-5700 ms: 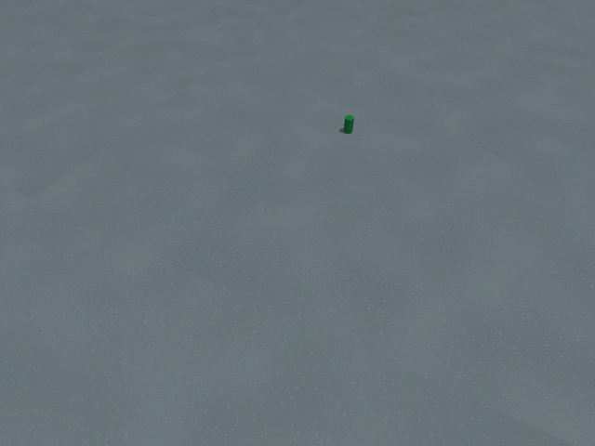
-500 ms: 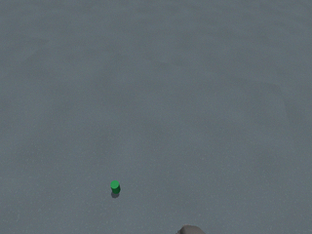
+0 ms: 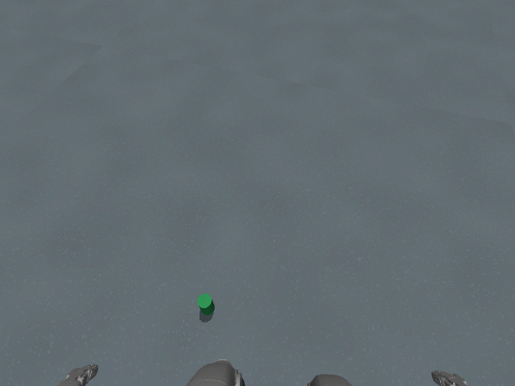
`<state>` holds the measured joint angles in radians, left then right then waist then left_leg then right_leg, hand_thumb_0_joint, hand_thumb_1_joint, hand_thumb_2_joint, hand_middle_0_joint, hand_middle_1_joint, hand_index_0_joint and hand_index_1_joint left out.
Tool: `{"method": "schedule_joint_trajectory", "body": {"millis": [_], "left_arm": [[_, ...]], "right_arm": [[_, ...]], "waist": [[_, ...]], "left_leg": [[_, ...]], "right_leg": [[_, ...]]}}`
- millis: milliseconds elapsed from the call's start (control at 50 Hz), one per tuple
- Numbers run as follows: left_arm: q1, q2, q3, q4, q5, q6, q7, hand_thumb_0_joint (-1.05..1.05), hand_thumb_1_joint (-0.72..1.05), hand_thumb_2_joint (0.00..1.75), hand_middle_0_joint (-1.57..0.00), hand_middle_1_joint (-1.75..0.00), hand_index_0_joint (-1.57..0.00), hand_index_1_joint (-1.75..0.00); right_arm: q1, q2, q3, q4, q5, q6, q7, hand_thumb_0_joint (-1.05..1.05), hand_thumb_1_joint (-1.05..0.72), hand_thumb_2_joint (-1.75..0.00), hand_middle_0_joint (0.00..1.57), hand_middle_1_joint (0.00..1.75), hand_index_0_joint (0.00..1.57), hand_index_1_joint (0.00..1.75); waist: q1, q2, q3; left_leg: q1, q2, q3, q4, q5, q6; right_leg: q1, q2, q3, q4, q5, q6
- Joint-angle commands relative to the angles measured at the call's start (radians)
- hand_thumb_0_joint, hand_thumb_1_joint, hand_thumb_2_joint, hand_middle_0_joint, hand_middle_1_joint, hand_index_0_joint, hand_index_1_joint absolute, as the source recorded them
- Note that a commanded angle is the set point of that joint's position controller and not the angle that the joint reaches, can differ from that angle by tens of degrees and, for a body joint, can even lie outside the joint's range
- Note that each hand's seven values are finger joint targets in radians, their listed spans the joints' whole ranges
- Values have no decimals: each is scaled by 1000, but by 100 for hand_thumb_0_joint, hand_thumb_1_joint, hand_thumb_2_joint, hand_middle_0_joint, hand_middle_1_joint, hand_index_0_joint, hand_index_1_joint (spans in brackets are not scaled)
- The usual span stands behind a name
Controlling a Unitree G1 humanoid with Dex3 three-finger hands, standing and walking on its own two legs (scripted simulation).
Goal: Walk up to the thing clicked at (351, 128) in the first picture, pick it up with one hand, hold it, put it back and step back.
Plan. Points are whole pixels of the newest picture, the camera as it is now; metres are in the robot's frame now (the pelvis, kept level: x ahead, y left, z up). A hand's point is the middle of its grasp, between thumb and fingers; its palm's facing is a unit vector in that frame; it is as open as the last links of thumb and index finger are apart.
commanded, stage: walk up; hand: left
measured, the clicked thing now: (206, 304) +0.44 +0.22 -0.70
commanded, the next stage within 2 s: none
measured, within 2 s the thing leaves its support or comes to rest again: neither
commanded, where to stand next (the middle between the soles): +0.06 +0.00 m, yaw +1 degrees
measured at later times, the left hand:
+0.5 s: hand out of the picture +0.05 +0.26 -0.13, palm faces +0.01 -0.92 -0.39, open 7.4 cm
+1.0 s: hand out of the picture +0.06 +0.24 -0.13, palm faces +0.04 -0.94 -0.35, open 7.4 cm
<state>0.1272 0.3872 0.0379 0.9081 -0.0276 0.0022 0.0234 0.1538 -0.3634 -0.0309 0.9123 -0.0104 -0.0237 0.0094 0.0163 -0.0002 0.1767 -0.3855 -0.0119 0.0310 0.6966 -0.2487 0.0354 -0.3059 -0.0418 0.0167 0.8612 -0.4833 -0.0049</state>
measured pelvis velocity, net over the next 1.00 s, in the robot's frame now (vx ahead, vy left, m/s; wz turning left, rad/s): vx -0.01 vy -0.02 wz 0.04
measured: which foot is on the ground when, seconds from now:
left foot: down 0.00-1.00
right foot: up 0.00-0.18, down 0.20-1.00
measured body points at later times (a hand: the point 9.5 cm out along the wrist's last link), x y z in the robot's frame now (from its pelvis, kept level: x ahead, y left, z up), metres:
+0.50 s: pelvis -0.03 -0.01 +0.01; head +0.00 -0.02 +0.46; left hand +0.05 +0.31 -0.10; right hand +0.07 -0.31 -0.12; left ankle +0.04 +0.11 -0.71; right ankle -0.03 -0.14 -0.71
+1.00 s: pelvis -0.01 -0.02 +0.03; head +0.01 -0.02 +0.48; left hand +0.06 +0.29 -0.10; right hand +0.08 -0.32 -0.11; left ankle +0.04 +0.11 -0.71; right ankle -0.03 -0.14 -0.71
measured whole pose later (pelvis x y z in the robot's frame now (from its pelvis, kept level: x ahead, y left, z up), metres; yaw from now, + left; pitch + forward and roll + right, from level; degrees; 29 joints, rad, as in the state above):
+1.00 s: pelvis -0.01 -0.02 +0.03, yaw +2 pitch -2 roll -1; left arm 0.09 0.35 0.03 1.13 0.01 -0.02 -0.01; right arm 0.10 -0.37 -0.01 1.12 -0.01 -0.01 0.02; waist 0.00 0.03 0.07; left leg -0.25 0.00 -0.07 0.44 -0.16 -0.02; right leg -0.11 -0.02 -0.06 0.40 -0.26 0.01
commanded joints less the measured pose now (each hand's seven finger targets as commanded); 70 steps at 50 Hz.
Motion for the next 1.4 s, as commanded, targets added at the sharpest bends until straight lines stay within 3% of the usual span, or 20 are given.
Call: {"method": "schedule_joint_trajectory", "body": {"millis": [0,40,120,160,180,200,220,240,260,300,340,380,420,480,580,740,900,960,1260,1380], "left_arm": [[70,196,49,-13,4,9,16,0,90,90,-20,-30,-20,-30],[101,196,49,17,8,6,11,0,90,90,-20,-30,-20,-30],[109,180,48,40,22,-15,10,0,90,90,-20,-30,-20,-30],[142,156,47,73,29,-27,15,0,90,90,-20,-30,-20,-30],[134,185,52,73,42,-38,19,0,90,90,-20,-30,-20,-30],[111,231,58,61,58,-50,23,0,90,90,-20,-30,-20,-30],[32,302,70,43,61,-50,22,0,90,90,-20,-30,-20,-30],[-64,340,70,17,62,-49,19,0,90,90,-20,-30,-20,-30],[-106,294,62,1,57,-49,14,0,90,90,-20,-30,-20,-30],[-126,233,49,6,47,-52,11,0,90,90,-20,-30,-20,-30],[-89,204,43,29,41,-53,4,0,90,90,-20,-30,-20,-30],[-24,190,33,34,41,-49,-5,0,90,90,-20,-30,-20,-30],[-21,184,30,77,39,-43,-4,0,90,90,-20,-30,-20,-30],[-91,199,33,74,40,-39,-11,0,90,90,-20,-30,-20,-30],[-60,181,29,120,34,-37,-17,0,90,90,-20,-30,-20,-30],[-84,181,36,138,40,-42,-21,0,90,90,-20,-30,-20,-30],[-98,190,38,146,36,-49,-13,0,90,90,-20,-30,-20,-30],[-89,188,39,147,32,-43,-10,0,90,90,-20,-30,-20,-30],[-106,186,34,149,37,-33,-12,0,90,90,-20,-30,-20,-30],[-99,175,34,152,39,-30,-16,0,90,90,-20,-30,-20,-30]], "right_arm": [[-20,-269,-76,-76,-6,-2,-24,0,-90,-90,20,30,20,30],[-58,-262,-72,-81,-4,1,-23,0,-90,-90,20,30,20,30],[-48,-254,-70,-67,-11,15,-13,0,-90,-90,20,30,20,30],[-71,-241,-61,-56,-2,27,-10,0,-90,-90,20,30,20,30],[-76,-216,-53,-52,10,31,-8,0,-90,-90,20,30,20,30],[-80,-181,-42,-59,22,31,-6,0,-90,-90,20,30,20,30],[-115,-161,-38,-62,18,33,-8,0,-90,-90,20,30,20,30],[-118,-196,-54,-47,9,36,-16,0,-90,-90,20,30,20,30],[-72,-214,-62,-21,7,32,-11,0,-90,-90,20,30,20,30],[-51,-197,-58,8,14,19,2,0,-90,-90,20,30,20,30],[-63,-197,-55,22,13,6,2,0,-90,-90,20,30,20,30],[-89,-211,-45,16,0,-3,-4,0,-90,-90,20,30,20,30],[-128,-205,-37,38,7,-1,2,0,-90,-90,20,30,20,30],[-109,-219,-30,70,3,2,4,0,-90,-90,20,30,20,30],[-134,-215,-20,100,-2,-3,8,0,-90,-90,20,30,20,30],[-112,-201,-21,125,-3,-7,6,0,-90,-90,20,30,20,30],[-98,-189,-17,138,6,-10,-3,0,-90,-90,20,30,20,30],[-99,-194,-20,138,7,-5,-7,0,-90,-90,20,30,20,30],[-137,-199,-20,135,3,5,-6,0,-90,-90,20,30,20,30],[-151,-196,-16,130,1,2,-6,0,-90,-90,20,30,20,30]], "waist": [[-11,144,-222],[3,158,-225],[-16,166,-277],[14,163,-278],[17,118,-278],[8,2,-251],[5,-115,-157],[-18,-161,-125],[-52,-124,-127],[-75,-87,-143],[-43,-58,-208],[-9,-52,-271],[2,-40,-236],[-24,-19,-195],[-2,47,-152],[-13,42,-167],[-19,-9,-245],[-16,0,-262],[-15,13,-225],[-10,37,-201]], "left_leg": [[108,267,-375,-307,183,179],[95,237,-310,-286,132,146],[196,213,-286,-225,155,137],[147,203,-250,-163,184,112],[87,186,-232,-115,213,76],[-10,121,-174,-20,191,21],[-76,-6,-123,11,-98,-21],[25,25,-122,93,-259,-21],[109,43,-119,84,-202,-23],[164,30,-78,-69,15,-8],[251,79,-143,-159,305,17],[282,138,-206,-187,268,51],[162,132,-231,-217,102,36],[125,100,-209,-292,-26,9],[55,122,-262,-390,-161,3],[77,103,-235,-381,-93,-14],[192,98,-163,-277,319,-12],[219,103,-156,-258,390,-6],[206,105,-187,-319,277,-8],[149,112,-228,-378,154,-7]], "right_leg": [[-53,29,68,181,-127,-40],[-50,18,25,136,-69,-36],[-4,31,-34,-153,4,-9],[114,46,-50,-384,158,-15],[174,9,26,-423,222,-30],[178,-118,220,-475,224,-75],[59,-266,380,-533,214,-159],[-87,-335,399,-508,269,-222],[-115,-302,337,-470,316,-209],[-58,-182,131,-412,396,-114],[-9,-97,66,-355,402,-44],[17,-62,60,-337,327,-30],[96,-61,63,-426,157,-34],[91,-71,77,-437,118,-50],[141,-49,46,-481,87,-48],[164,-66,53,-542,111,-42],[215,-95,30,-540,395,-32],[229,-93,6,-518,462,-28],[226,-89,4,-555,330,-24],[243,-70,-6,-560,246,-19]]}}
